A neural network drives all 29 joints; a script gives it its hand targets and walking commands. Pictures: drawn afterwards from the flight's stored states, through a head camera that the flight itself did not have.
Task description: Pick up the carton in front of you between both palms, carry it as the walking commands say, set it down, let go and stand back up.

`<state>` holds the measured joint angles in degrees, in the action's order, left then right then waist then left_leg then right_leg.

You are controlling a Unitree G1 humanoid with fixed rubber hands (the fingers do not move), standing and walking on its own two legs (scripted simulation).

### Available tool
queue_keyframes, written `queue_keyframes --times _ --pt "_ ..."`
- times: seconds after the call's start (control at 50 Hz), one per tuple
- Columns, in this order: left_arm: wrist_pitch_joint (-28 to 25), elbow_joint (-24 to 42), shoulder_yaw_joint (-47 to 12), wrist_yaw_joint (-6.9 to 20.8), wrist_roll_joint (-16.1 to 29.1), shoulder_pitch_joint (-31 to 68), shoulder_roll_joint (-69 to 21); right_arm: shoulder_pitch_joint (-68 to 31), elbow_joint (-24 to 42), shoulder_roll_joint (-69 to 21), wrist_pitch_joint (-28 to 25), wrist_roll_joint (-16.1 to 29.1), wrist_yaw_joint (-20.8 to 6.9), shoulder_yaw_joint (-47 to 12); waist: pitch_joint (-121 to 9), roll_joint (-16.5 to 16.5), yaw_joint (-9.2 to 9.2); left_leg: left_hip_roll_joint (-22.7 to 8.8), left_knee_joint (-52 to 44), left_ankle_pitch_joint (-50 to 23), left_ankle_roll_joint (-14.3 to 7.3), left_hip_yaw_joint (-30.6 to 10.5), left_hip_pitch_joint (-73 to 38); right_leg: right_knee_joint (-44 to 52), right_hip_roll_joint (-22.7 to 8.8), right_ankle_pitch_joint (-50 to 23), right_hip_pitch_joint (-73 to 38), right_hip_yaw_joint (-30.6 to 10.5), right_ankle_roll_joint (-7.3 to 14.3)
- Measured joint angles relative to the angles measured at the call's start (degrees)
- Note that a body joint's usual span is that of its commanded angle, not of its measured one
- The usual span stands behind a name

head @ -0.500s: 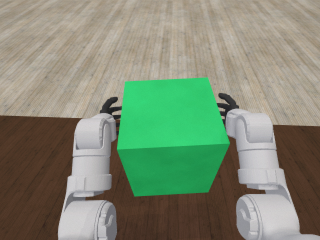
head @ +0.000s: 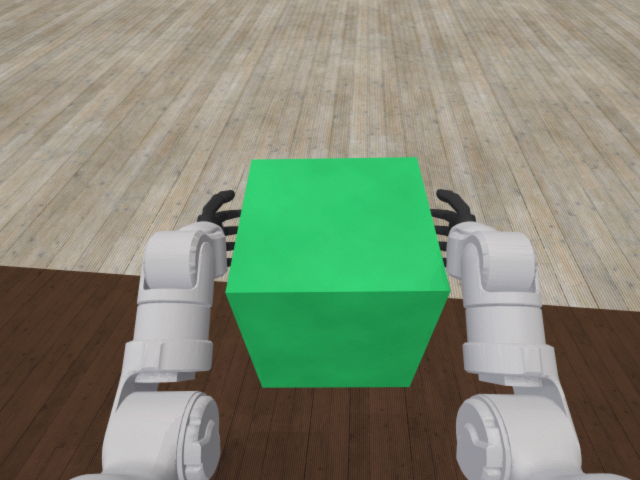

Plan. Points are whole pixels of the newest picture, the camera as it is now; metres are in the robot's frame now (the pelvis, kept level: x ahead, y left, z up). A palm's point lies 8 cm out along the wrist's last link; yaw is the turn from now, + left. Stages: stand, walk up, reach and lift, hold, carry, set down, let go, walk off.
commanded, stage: carry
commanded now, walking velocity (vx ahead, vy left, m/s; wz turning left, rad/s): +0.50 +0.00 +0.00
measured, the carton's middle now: (334, 279) +0.36 +0.02 +0.06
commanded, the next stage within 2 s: none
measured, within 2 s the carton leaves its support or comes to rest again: neither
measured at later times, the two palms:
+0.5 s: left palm (269, 135) +0.65 +0.14 +0.11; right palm (436, 139) +0.65 -0.15 +0.11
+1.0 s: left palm (262, 90) +0.92 +0.20 +0.06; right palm (387, 90) +0.94 -0.10 +0.06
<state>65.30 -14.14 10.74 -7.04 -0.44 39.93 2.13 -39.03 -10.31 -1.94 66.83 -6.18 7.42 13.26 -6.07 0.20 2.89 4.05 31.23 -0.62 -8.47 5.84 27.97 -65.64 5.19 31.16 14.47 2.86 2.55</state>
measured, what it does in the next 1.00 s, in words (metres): goes down: right foot 0.06 m lower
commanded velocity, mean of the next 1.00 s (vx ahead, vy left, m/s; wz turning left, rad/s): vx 0.50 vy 0.00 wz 0.00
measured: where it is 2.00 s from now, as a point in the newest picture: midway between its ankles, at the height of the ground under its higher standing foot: (314, 271)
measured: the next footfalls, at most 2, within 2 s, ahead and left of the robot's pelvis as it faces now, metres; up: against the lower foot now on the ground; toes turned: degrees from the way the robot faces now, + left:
right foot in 0.50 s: +0.45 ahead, -0.03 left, -0.06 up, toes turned +1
left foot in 1.06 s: +0.78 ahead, +0.09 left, -0.11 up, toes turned +2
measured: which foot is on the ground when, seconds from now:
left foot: down 0.00-0.52, up 0.54-1.00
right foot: up 0.00-0.48, down 0.50-1.00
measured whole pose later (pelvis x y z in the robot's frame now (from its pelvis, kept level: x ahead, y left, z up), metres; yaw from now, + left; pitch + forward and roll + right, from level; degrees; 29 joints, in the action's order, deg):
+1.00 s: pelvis +0.58 +0.03 -0.07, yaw +1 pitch +5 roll +0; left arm 66.2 -7.9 10.7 -7.9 -1.3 38.1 -0.6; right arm -36.2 -3.0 -0.8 68.6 -3.7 7.1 13.1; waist -4.0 -1.1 5.0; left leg 0.5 30.1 -9.9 -3.9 3.3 35.1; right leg -35.2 5.7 21.9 8.6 2.4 5.6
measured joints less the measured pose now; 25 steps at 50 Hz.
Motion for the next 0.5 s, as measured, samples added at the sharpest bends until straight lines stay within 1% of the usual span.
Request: queue_keyframes --times 0.02,0.04,0.06,0.1,0.16,0.2,0.24,0.32,0.4,0.46,0.48,0.5 --pt "-0.17 -1.14 0.01 0.05 0.13 -0.13 0.23 -0.14 -1.53 0.03 -0.31 -0.13 -0.05 -0.23 0.56 0.27 -1.16 0.51 3.57 3.16 -1.00 0.21 1.05 -6.82 -0.13 1.24 3.74 -1.14 -0.32" --pt "0.00 -1.77 -0.27 0.04 0.02 -0.73 0.07 0.40 -2.39 0.24 -0.19 0.08 -0.08 -0.50 1.05 -0.07 -2.20 0.61 5.44 4.30 -1.31 0.20 1.20 -11.09 -0.37 0.98 7.19 -1.72 -0.28" --pt "0.35 -1.95 -0.56 0.06 -0.21 -1.47 -0.33 1.41 -2.38 0.52 0.23 1.09 -0.81 -0.63 1.55 -0.49 -3.03 0.53 6.07 4.48 -1.02 0.13 0.70 -12.76 -0.95 -0.17 10.32 -2.06 -0.18" --pt "1.25 -0.70 -1.00 -0.07 -1.15 -2.90 -1.40 3.61 -1.20 1.18 0.74 2.44 -0.83 -1.35 2.83 -0.80 -4.08 0.48 5.85 5.31 -0.78 0.16 -1.11 -10.34 -2.95 -3.21 15.61 -2.72 -0.26" --pt "1.69 2.59 -0.78 -0.26 -2.23 -4.50 -2.52 5.26 0.75 1.55 0.10 4.04 -0.53 -2.03 4.61 -0.77 -5.22 0.54 4.45 7.35 -1.04 0.22 -4.02 -2.56 -5.92 -8.13 21.67 -3.45 -0.88" --pt "1.30 4.74 -0.28 -0.33 -2.72 -5.33 -3.07 5.60 1.67 1.39 -0.94 4.46 -0.42 -2.15 5.33 -0.77 -5.91 0.62 3.57 8.64 -1.07 0.00 -5.83 1.69 -7.18 -12.04 24.74 -3.77 -1.33" --pt "0.74 6.71 0.24 -0.38 -3.06 -6.18 -3.54 5.83 2.45 1.06 -2.03 4.62 -0.38 -2.17 5.68 -0.73 -6.44 0.73 2.69 10.02 -0.93 -0.40 -7.82 5.18 -7.78 -16.28 26.96 -3.89 -1.45" --pt "0.06 10.48 0.66 -0.44 -3.30 -7.74 -4.10 6.13 4.37 0.62 -3.23 4.82 -0.36 -2.43 5.40 -0.59 -7.02 1.08 1.22 13.49 -0.54 -1.40 -12.54 13.75 -7.22 -25.15 27.96 -3.00 -0.78" --pt "0.64 13.63 0.79 -0.51 -3.13 -7.62 -3.80 5.05 6.12 0.90 -3.04 5.14 -0.30 -3.12 3.90 0.00 -7.82 2.02 2.39 19.01 -0.13 -2.39 -17.11 27.68 -4.89 -35.83 24.24 -0.56 0.38" --pt "1.53 13.39 1.04 -0.51 -3.33 -6.16 -3.57 3.41 5.41 1.78 -2.32 5.51 -0.31 -3.43 1.82 0.44 -8.33 2.86 7.98 25.45 0.30 -2.37 -19.65 37.71 -2.74 -43.08 18.67 2.10 1.86" --pt "1.88 12.58 1.05 -0.50 -3.54 -5.39 -3.57 2.86 4.75 2.26 -1.94 5.72 -0.33 -3.42 1.11 0.76 -8.23 3.05 12.04 27.35 0.77 -1.65 -19.84 40.81 -2.34 -45.20 15.88 3.03 2.33" --pt "2.34 11.43 0.97 -0.49 -3.84 -4.29 -3.61 2.18 3.99 2.95 -1.41 6.02 -0.39 -3.35 0.34 1.27 -8.08 3.12 17.95 26.08 1.78 -0.55 -19.16 42.44 -2.42 -47.70 12.99 3.41 2.72"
